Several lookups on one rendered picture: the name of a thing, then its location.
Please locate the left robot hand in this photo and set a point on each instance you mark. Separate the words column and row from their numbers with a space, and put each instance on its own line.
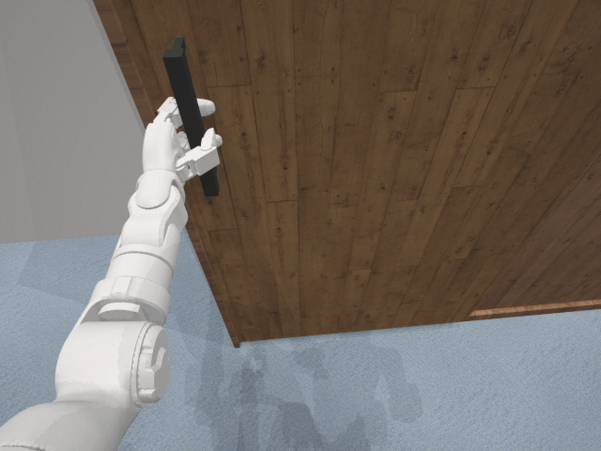
column 165, row 149

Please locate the left robot upper arm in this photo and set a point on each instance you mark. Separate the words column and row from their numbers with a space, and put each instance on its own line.
column 109, row 371

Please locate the robot left forearm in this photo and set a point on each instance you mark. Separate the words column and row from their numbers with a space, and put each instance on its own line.
column 136, row 285

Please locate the wardrobe door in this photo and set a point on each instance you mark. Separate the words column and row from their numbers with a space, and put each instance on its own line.
column 383, row 161
column 561, row 262

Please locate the handle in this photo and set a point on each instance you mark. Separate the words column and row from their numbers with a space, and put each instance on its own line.
column 181, row 82

